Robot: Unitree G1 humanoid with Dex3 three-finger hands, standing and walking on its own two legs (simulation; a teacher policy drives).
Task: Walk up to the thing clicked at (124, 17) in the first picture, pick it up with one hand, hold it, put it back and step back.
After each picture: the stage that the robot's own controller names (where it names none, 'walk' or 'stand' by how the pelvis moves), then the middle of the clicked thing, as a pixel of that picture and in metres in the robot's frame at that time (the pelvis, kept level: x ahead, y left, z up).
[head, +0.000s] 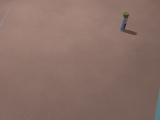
stand; (124, 22) +1.71 -0.59 -0.65
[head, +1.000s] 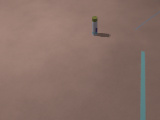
walk; (94, 26) +1.67 -0.07 -0.62
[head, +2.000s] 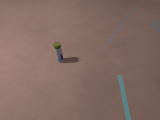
walk; (58, 52) +1.14 +0.26 -0.64
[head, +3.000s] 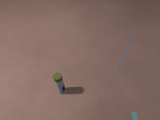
walk; (59, 84) +0.76 +0.25 -0.65
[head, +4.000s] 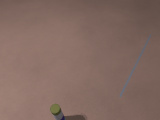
stand; (58, 114) +0.48 +0.24 -0.64
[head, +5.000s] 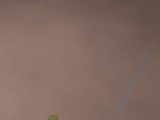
stand; out of the picture +0.42 +0.19 -0.65
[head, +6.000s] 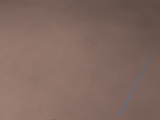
walk; out of the picture +0.40 +0.19 -0.66
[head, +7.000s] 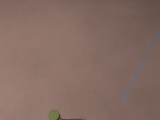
stand; out of the picture +0.36 +0.23 -0.63
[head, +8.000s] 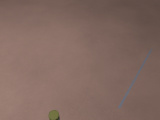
walk; out of the picture +0.47 +0.16 -0.63
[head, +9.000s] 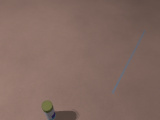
stand; (49, 111) +0.43 +0.21 -0.62
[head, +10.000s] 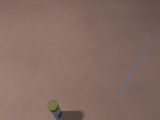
stand; (55, 110) +0.44 +0.22 -0.63
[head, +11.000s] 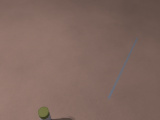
walk; (45, 118) +0.44 +0.24 -0.62
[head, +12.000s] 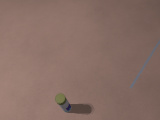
stand; (63, 103) +0.44 +0.23 -0.62
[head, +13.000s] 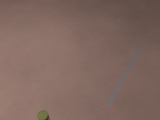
stand; out of the picture +0.46 +0.25 -0.65
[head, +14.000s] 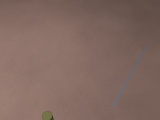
stand; out of the picture +0.45 +0.24 -0.66
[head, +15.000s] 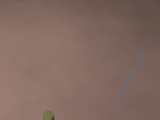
stand; out of the picture +0.44 +0.24 -0.66
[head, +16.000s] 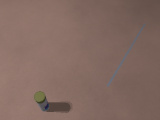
go down; (42, 102) +0.46 +0.24 -0.61
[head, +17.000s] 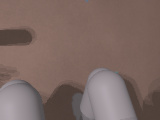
go down; out of the picture +0.51 +0.30 -0.23
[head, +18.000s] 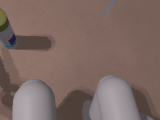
close in; (3, 32) +0.52 +0.28 -0.25
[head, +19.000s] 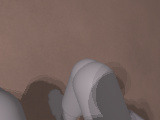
close in; out of the picture +0.49 +0.34 -0.17
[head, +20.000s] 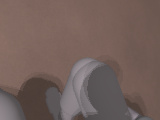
lift; out of the picture +0.47 +0.34 -0.17
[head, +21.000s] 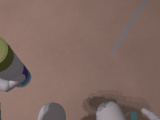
lift; (9, 68) +0.36 +0.22 +0.01
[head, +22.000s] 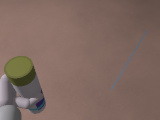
hold; (29, 89) +0.32 +0.18 +0.02
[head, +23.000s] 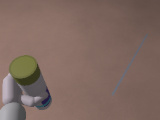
hold; (35, 87) +0.32 +0.16 +0.03
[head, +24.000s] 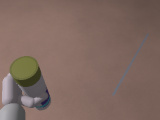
hold; (35, 88) +0.32 +0.16 +0.03
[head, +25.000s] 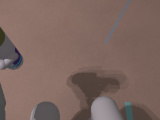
crouch; (2, 49) +0.44 +0.23 -0.04
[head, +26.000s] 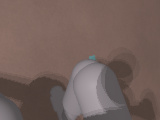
lower; out of the picture +0.48 +0.31 -0.18
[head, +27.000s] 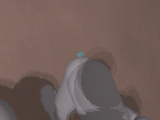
lower; out of the picture +0.48 +0.34 -0.17
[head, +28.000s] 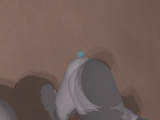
lower; out of the picture +0.48 +0.34 -0.18
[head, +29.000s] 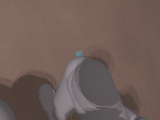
lower; out of the picture +0.48 +0.35 -0.18
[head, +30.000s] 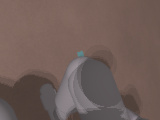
rest; out of the picture +0.48 +0.34 -0.18
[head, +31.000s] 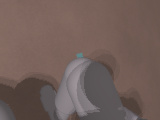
open; out of the picture +0.49 +0.34 -0.18
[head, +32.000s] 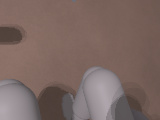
stand; out of the picture +0.50 +0.31 -0.21
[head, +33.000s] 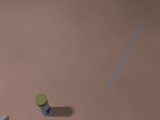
stand; (43, 106) +0.47 +0.21 -0.56
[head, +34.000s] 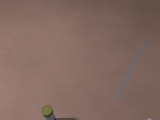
stand; (49, 116) +0.46 +0.22 -0.60
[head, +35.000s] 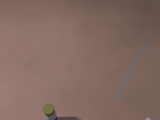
stand; (51, 115) +0.46 +0.21 -0.60
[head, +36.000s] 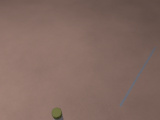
stand; (58, 119) +0.48 +0.19 -0.65
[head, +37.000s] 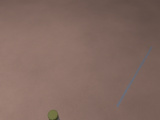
stand; out of the picture +0.46 +0.21 -0.66
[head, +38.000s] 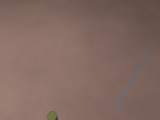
stand; out of the picture +0.45 +0.21 -0.66
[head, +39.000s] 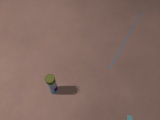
walk; (52, 84) +0.57 +0.21 -0.63
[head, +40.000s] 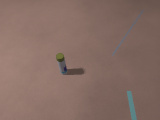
walk; (62, 64) +0.90 +0.24 -0.64
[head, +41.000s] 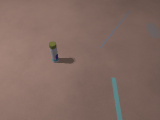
stand; (54, 52) +1.12 +0.25 -0.64
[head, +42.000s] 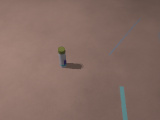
stand; (62, 57) +1.08 +0.19 -0.66
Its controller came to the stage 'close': yes
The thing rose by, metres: 0.69
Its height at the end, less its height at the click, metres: +0.00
